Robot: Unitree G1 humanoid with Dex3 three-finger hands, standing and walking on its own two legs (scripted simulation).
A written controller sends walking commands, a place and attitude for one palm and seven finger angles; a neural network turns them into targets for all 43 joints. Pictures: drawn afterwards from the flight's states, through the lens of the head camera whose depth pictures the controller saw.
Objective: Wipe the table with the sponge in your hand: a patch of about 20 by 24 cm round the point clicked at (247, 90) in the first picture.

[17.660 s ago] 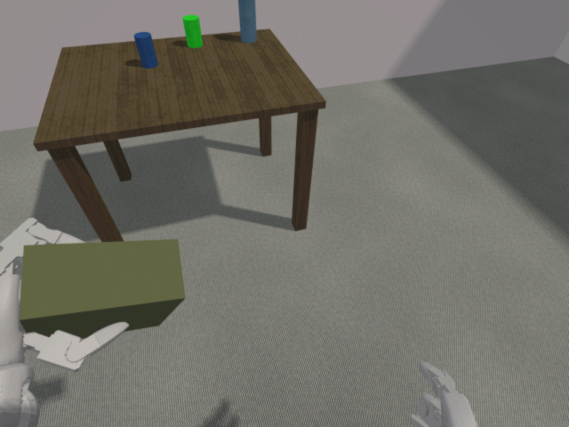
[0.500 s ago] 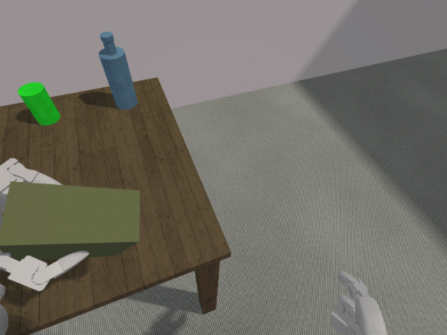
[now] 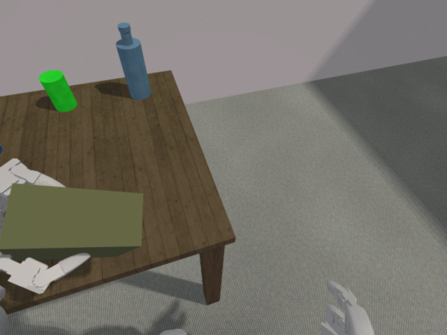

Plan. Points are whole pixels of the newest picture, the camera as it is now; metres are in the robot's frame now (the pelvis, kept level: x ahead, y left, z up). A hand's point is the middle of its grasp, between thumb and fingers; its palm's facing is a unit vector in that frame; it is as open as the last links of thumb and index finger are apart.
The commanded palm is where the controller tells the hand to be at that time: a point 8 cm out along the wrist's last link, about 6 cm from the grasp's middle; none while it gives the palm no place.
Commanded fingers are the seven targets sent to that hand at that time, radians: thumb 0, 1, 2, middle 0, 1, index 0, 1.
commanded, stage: come to a stop and stand still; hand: left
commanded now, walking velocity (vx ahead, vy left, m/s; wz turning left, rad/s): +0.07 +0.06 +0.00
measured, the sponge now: (95, 228) +0.23 +0.19 +0.14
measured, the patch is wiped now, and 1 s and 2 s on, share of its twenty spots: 0.00 0.00 0.00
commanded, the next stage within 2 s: look again from close up in 1.02 s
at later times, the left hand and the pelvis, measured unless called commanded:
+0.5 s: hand (2, 225) +0.22 +0.31 +0.14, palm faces +0.35 -0.81 -0.47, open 10.6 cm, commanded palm +0.16 +0.33 +0.19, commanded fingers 0.00 0.10 1.30 -1.20 -1.60 -1.20 -1.60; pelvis +0.02 +0.04 +0.01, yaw +4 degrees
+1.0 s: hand out of the picture +0.19 +0.35 +0.16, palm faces +0.44 -0.79 -0.42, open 10.6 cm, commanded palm +0.12 +0.36 +0.19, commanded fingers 0.00 0.10 1.30 -1.20 -1.60 -1.20 -1.60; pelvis +0.00 +0.07 +0.01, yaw +7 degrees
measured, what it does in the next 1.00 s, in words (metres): steps on the spot: left foot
